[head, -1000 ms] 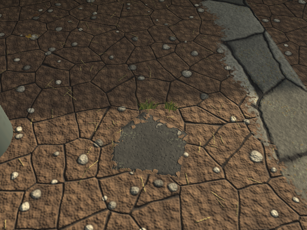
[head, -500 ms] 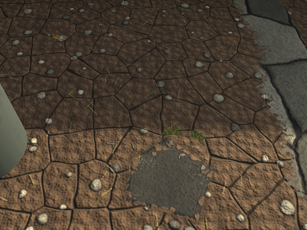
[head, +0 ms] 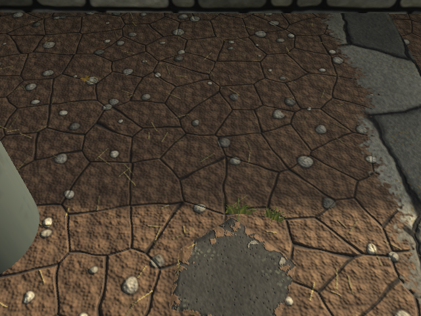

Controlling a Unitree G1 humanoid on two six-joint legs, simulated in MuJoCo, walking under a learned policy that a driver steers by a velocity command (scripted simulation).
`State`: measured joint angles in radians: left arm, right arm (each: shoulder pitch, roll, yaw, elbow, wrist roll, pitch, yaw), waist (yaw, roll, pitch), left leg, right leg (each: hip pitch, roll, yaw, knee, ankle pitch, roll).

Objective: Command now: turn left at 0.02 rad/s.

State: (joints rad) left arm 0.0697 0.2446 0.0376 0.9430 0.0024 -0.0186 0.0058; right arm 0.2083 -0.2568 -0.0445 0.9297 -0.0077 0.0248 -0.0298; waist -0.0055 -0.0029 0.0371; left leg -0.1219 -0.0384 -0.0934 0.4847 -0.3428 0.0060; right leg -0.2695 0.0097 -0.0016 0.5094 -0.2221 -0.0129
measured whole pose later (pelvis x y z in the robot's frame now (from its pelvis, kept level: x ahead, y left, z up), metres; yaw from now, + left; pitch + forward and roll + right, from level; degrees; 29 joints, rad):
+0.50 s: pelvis -0.01 -0.01 +0.00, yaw -1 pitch -2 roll +0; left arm 0.11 0.24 0.03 1.07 0.00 0.00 0.03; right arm 0.24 -0.22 -0.02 1.07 -0.01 0.00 -0.04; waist 0.01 -0.01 0.05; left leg -0.11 -0.02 -0.08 0.47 -0.32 -0.01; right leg -0.26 0.02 0.01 0.49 -0.19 -0.02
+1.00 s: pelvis -0.01 -0.01 +0.00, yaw -1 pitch -1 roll +0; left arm 0.15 0.22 0.03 1.09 0.00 0.00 0.03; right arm 0.30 -0.19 -0.01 1.10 0.00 -0.02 -0.04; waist 0.01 -0.01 0.04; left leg -0.13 -0.02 -0.07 0.47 -0.33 -0.01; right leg -0.28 0.03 0.01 0.49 -0.19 -0.03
